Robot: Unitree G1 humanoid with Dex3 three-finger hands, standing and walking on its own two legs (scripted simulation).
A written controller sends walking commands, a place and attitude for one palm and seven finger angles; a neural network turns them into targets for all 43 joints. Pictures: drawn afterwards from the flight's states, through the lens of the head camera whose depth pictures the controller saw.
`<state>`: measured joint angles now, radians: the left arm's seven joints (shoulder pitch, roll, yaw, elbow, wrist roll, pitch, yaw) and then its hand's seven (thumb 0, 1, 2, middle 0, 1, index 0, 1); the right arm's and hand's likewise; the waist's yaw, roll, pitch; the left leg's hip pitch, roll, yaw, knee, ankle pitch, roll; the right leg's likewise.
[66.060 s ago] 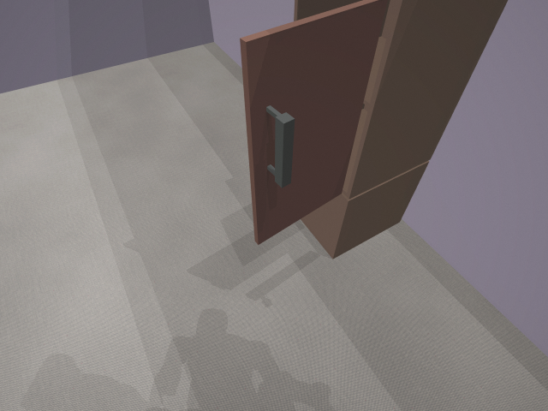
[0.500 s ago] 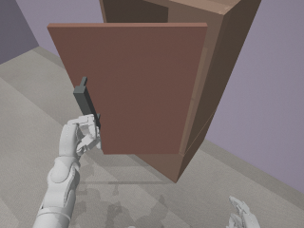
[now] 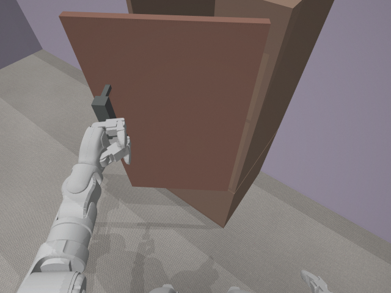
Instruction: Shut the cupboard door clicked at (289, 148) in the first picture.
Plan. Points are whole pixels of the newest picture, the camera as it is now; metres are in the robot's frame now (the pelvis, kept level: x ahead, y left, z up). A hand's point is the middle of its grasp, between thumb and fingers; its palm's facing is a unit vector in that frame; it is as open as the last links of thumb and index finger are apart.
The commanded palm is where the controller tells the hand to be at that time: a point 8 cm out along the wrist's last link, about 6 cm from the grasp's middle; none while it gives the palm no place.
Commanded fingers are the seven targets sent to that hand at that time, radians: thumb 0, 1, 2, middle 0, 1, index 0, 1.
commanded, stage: push the door shut along its arc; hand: left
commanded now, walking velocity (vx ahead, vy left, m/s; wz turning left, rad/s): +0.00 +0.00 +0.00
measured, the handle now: (114, 122) +0.46 +0.20 +0.07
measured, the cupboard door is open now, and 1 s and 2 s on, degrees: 33 19 0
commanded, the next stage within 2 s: pull the fist back off the door in 1.38 s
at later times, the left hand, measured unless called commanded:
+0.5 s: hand (147, 124) +0.45 +0.13 +0.08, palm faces -0.25 -0.97 -0.03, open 3.1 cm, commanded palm +0.45 +0.17 +0.08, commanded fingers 0.00 0.90 0.90 -1.30 -1.50 -1.30 -1.50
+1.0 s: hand (160, 111) +0.49 +0.10 +0.08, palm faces -0.33 -0.94 -0.03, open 2.9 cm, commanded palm +0.51 +0.14 +0.08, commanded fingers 0.00 0.90 0.90 -1.30 -1.50 -1.30 -1.50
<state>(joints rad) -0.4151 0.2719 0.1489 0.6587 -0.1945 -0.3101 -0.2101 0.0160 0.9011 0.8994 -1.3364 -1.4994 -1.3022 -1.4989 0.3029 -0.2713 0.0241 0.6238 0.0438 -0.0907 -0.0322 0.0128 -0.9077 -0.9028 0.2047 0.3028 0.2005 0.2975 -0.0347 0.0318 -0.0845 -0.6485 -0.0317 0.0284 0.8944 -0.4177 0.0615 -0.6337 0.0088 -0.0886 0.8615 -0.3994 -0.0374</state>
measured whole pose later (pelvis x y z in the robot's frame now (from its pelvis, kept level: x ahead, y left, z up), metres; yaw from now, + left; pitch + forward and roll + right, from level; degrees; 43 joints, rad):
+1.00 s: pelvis +0.00 +0.00 -0.02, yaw -1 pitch +18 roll -2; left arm -0.96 0.42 0.19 1.20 -0.15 -0.34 -0.40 -0.02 0.89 0.94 -1.30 -1.50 -1.30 -1.50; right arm 0.38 -0.28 0.03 0.66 0.03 -0.02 -0.02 0.01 -0.91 -0.90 0.21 0.30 0.20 0.30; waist -0.16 0.04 -0.09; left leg -0.86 -0.01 0.03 1.00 -0.45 0.06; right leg -0.84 0.03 -0.09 0.94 -0.41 -0.04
